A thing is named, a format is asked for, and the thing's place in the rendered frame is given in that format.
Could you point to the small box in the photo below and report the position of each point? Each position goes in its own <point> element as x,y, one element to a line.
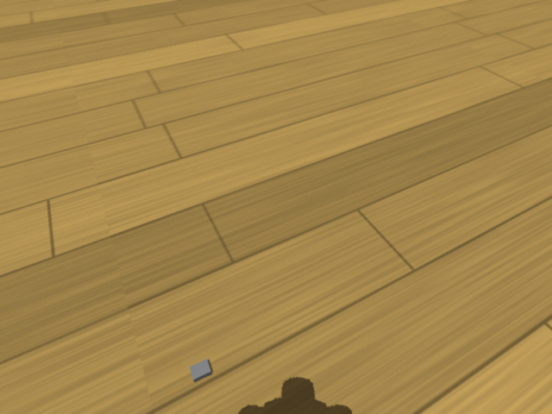
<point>200,370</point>

